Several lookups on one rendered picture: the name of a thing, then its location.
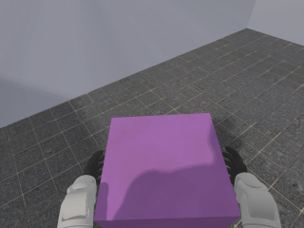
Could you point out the robot left hand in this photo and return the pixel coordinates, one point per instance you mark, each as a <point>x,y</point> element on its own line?
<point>93,166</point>

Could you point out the robot right forearm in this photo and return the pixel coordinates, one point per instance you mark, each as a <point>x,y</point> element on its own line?
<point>257,206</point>

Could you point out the robot left forearm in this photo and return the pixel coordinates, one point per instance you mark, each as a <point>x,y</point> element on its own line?
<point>77,209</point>

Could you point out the carton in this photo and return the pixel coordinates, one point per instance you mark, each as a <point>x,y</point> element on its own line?
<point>165,171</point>

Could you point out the robot right hand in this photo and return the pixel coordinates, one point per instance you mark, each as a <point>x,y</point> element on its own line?
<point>236,163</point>

